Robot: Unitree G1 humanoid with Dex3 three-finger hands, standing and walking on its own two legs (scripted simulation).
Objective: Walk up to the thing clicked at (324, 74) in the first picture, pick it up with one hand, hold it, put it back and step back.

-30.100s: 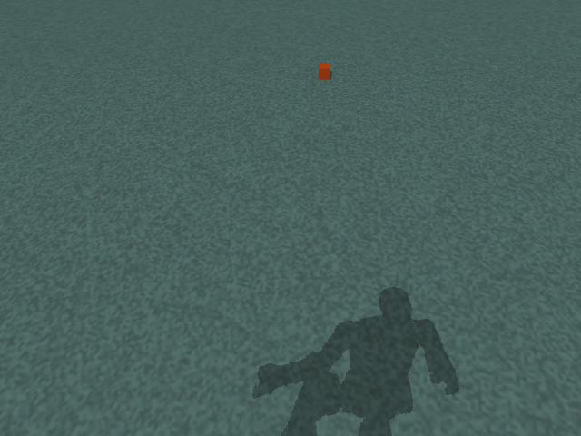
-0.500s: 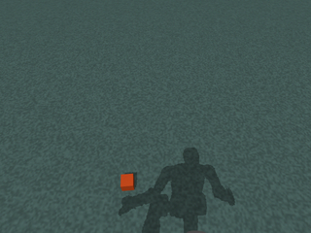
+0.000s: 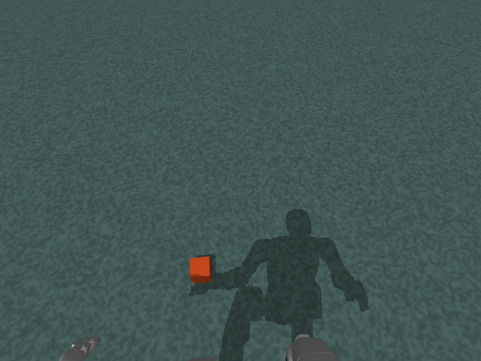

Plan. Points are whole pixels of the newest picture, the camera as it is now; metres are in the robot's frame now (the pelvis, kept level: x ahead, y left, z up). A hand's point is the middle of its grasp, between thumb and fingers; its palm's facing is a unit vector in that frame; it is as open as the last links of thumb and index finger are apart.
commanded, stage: walk up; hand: left
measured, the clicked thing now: (201, 270) +0.51 +0.20 -0.71
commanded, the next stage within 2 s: none
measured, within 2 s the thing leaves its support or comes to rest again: neither
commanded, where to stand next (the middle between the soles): +0.10 -0.04 m, yaw -1 degrees
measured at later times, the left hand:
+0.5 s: hand out of the picture +0.09 +0.25 -0.13, palm faces -0.05 -0.94 -0.34, open 7.3 cm
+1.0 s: hand out of the picture +0.13 +0.25 -0.12, palm faces -0.08 -0.90 -0.43, open 7.3 cm
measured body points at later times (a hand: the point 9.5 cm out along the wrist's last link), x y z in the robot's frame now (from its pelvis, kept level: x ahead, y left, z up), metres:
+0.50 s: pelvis +0.00 +0.00 +0.02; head +0.01 +0.00 +0.47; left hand +0.09 +0.30 -0.11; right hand +0.10 -0.30 -0.10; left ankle +0.00 +0.12 -0.72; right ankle +0.04 -0.13 -0.72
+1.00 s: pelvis +0.06 -0.02 +0.02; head +0.09 -0.05 +0.47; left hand +0.14 +0.29 -0.09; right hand +0.09 -0.34 -0.12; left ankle +0.09 +0.13 -0.67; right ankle +0.06 -0.13 -0.72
